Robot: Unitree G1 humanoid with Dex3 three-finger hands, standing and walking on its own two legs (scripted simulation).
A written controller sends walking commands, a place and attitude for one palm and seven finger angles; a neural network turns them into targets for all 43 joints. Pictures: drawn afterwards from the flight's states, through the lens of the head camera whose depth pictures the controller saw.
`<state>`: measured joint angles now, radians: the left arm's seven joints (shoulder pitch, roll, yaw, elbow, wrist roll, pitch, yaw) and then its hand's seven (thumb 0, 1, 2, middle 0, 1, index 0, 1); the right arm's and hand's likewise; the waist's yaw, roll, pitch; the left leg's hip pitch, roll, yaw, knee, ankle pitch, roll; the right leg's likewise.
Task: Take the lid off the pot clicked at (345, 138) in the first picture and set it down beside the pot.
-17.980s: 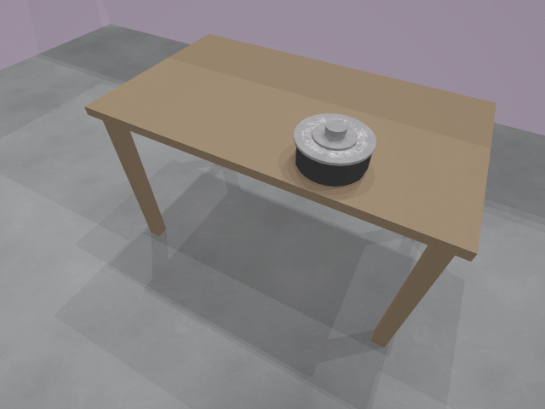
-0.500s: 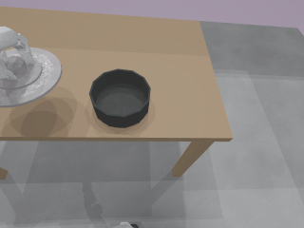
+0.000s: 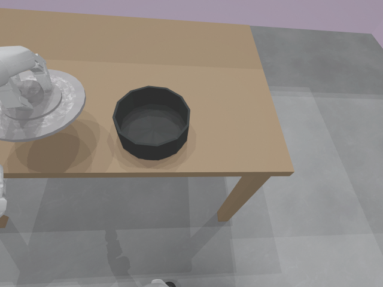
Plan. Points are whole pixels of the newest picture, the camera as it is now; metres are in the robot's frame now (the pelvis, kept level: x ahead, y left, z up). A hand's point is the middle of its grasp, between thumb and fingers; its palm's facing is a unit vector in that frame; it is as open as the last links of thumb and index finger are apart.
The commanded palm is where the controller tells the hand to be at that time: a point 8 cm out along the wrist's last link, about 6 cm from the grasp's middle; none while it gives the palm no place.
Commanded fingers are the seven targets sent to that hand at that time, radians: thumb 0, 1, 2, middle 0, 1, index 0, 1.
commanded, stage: lower the lid onto the table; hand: left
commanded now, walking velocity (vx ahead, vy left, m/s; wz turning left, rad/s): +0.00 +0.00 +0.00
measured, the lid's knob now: (27, 91) +0.49 +0.33 +0.08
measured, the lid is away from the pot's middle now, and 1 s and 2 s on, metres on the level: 0.25 0.24 0.25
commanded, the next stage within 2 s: open the fingers wide in 1.80 s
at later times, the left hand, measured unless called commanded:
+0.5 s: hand (30, 104) +0.46 +0.32 +0.07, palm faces -0.47 -0.11 -0.87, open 8.2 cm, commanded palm +0.53 +0.32 +0.14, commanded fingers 0.00 0.66 0.88 -0.77 -1.08 -0.77 -1.07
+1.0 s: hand (38, 114) +0.46 +0.32 +0.04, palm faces -0.50 -0.10 -0.86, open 8.2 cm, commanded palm +0.54 +0.32 +0.10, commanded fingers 0.00 0.66 0.88 -0.77 -1.08 -0.77 -1.07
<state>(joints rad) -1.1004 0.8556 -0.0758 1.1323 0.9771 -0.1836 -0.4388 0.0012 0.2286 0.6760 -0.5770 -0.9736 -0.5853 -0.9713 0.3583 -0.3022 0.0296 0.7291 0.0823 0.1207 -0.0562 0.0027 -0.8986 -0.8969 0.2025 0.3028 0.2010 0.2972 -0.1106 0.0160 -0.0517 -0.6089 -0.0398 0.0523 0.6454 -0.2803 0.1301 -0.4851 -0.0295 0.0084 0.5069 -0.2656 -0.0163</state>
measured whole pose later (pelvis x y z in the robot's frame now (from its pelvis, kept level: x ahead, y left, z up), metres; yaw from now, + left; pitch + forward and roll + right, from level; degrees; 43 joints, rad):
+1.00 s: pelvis +0.00 -0.01 -0.02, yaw -1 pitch +19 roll -6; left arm -1.01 0.93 0.02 1.14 1.01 -0.28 -0.39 0.00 0.23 0.68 -0.58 -0.97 -0.58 -0.97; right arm 0.36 -0.31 0.05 0.71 0.08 0.14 -0.09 0.00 -0.90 -0.90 0.20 0.30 0.20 0.30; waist -0.16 0.02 -0.06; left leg -0.80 0.00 0.04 0.81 -0.35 0.11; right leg -0.67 0.01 0.01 0.66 -0.32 0.01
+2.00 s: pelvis -0.02 +0.01 -0.05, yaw -2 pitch +23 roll -8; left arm -1.02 0.88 0.05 1.13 1.07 -0.20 -0.29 0.01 0.23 0.66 -0.57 -0.99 -0.59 -0.99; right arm 0.37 -0.28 0.04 0.67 0.05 0.20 -0.03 0.00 -0.90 -0.90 0.20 0.30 0.20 0.30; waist -0.17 0.04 -0.09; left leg -1.01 0.00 0.02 0.98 -0.38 0.14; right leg -0.86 0.03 0.01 0.81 -0.37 -0.03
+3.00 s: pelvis -0.03 -0.03 -0.05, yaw +1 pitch +22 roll -7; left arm -1.06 0.90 0.00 1.15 1.05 -0.19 -0.33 0.00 0.04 0.58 -0.34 -0.91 -0.34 -0.91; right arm 0.35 -0.27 0.07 0.69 0.07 0.18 -0.06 0.00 -0.90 -0.90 0.20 0.30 0.20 0.30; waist -0.17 0.04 -0.08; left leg -1.03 -0.01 -0.03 1.02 -0.38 0.09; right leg -0.88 0.06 0.01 0.89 -0.40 0.01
